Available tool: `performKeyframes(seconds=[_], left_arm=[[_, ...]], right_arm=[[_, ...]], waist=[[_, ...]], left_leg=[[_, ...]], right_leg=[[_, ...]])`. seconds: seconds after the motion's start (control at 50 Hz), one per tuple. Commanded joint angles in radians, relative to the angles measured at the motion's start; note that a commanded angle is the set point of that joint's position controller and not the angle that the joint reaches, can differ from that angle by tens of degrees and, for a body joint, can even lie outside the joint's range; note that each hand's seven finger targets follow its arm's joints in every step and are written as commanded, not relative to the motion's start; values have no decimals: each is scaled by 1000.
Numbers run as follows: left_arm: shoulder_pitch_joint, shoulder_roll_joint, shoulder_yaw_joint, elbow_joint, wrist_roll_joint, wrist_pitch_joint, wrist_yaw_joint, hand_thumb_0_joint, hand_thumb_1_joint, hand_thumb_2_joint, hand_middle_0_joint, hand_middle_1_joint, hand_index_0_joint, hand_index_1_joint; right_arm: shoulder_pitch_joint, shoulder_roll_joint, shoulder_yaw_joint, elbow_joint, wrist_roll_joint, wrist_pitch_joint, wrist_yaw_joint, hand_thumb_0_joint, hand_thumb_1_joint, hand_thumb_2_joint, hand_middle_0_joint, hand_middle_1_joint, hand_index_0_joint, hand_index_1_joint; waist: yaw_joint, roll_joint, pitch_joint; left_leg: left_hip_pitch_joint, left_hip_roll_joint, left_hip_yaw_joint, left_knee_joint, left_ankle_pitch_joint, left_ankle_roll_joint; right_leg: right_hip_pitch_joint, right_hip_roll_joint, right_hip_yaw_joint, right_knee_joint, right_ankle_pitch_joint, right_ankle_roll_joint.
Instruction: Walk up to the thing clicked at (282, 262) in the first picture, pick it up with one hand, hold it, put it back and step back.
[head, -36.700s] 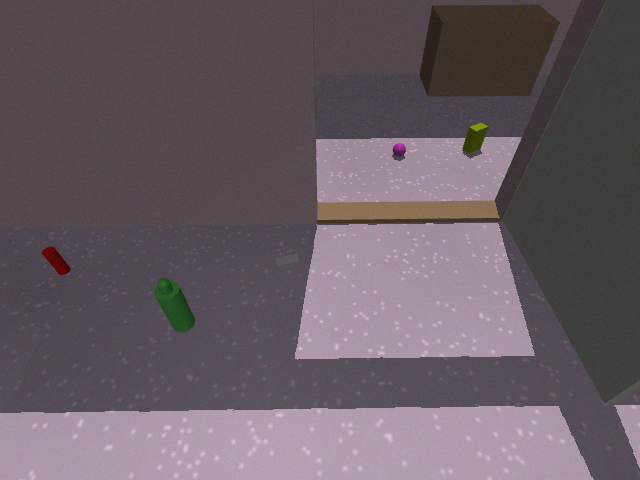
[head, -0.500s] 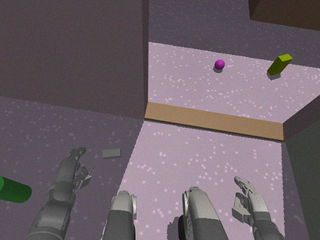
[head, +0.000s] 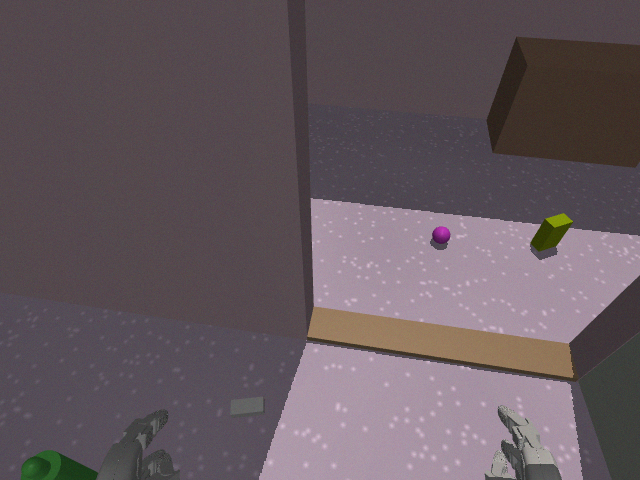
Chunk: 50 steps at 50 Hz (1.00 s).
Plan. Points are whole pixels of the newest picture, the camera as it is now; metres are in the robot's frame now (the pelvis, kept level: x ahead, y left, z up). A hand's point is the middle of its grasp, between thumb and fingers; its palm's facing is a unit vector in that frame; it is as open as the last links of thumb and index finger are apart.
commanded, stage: home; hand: left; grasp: from above
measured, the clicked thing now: (247, 407) +0.47 +0.21 -0.70
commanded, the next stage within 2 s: none
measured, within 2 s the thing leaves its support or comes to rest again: neither
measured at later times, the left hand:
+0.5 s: hand out of the picture +0.16 +0.18 -0.04, palm faces +0.06 -0.98 -0.21, open 7.4 cm
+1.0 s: hand out of the picture +0.15 +0.18 -0.04, palm faces +0.06 -0.98 -0.21, open 7.4 cm
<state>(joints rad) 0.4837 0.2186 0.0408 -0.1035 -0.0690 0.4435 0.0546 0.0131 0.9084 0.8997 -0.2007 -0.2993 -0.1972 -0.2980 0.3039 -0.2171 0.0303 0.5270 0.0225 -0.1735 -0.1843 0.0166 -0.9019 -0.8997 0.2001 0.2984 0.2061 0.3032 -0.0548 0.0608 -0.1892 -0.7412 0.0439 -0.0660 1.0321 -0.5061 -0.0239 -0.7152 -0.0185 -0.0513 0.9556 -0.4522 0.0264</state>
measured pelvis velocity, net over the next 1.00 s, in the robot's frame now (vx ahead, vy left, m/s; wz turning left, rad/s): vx -0.01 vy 0.00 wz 0.01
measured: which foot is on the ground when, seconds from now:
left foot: down 0.00-1.00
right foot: down 0.00-1.00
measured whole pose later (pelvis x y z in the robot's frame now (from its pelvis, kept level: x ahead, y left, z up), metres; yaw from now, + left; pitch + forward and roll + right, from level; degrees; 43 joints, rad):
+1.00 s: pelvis -0.01 +0.00 +0.00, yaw +1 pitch +9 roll -2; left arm 0.49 0.22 0.03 -0.12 -0.05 0.47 0.01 0.01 0.91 0.90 -0.20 -0.30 -0.20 -0.30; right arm 0.28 -0.22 0.03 0.54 0.00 -0.25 -0.19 0.02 -0.90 -0.90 0.20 0.30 0.21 0.30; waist -0.03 0.05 -0.16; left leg -0.69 0.04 -0.07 1.01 -0.49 -0.03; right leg -0.66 -0.02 -0.06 0.94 -0.44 0.02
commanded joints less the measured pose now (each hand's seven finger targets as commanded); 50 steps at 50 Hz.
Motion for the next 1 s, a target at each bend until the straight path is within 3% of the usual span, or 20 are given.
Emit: performKeyframes(seconds=[0.0, 0.06, 0.12, 0.24, 0.44, 0.8, 0.98], left_arm=[[-1, 90, 45, -206, 10, -32, -7, 0, 900, 900, -200, -301, -200, -300], [-7, 94, 42, -206, 17, -32, -21, 0, 900, 900, -200, -300, -200, -300], [-35, 99, 41, -203, 24, -32, -29, 0, 900, 900, -200, -300, -200, -299], [-17, 110, 60, -212, 29, -36, -32, 0, 900, 900, -200, -299, -200, -299], [-4, 110, 58, -214, 31, -39, -23, 0, 899, 899, -200, -299, -200, -299], [-33, 111, 54, -208, 26, -29, -31, 0, 900, 900, -200, -300, -200, -299], [-24, 109, 55, -211, 24, -28, -32, 0, 900, 900, -200, -300, -200, -299]], right_arm=[[-70, -111, -46, -156, -7, -76, -13, 0, -901, -899, 199, 299, 200, 299], [-86, -116, -48, -157, -11, -92, -15, 0, -901, -899, 200, 299, 200, 299], [-83, -123, -54, -153, -14, -107, -14, 0, -900, -900, 200, 299, 200, 299], [-90, -123, -55, -146, -19, -124, -8, 0, -900, -900, 200, 300, 200, 300], [-92, -124, -54, -143, -20, -123, -8, 0, -900, -900, 200, 300, 200, 300], [-98, -128, -53, -141, -16, -134, -10, 0, -900, -900, 200, 300, 200, 300], [-97, -122, -52, -140, -15, -142, -14, 0, -900, -900, 200, 300, 200, 300]], waist=[[-5, -50, -48], [-1, -43, -2], [-8, -49, -12], [13, 1, -46], [17, -6, -73], [22, -4, -15], [16, -28, -32]], left_leg=[[117, -52, 27, -182, 243, 42], [116, -51, 31, -204, 191, 40], [128, -53, 33, -197, 200, 42], [151, -53, 32, -193, 236, 33], [155, -50, 28, -184, 288, 30], [115, -44, 14, -223, 134, 31], [107, -48, 28, -206, 119, 36]], right_leg=[[122, 41, -25, -179, 199, -23], [106, 39, -30, -190, 142, -21], [108, 34, -27, -186, 154, -19], [131, 32, -28, -169, 186, -20], [152, 35, -26, -153, 232, -24], [114, 36, -28, -173, 98, -22], [116, 32, -21, -181, 85, -19]])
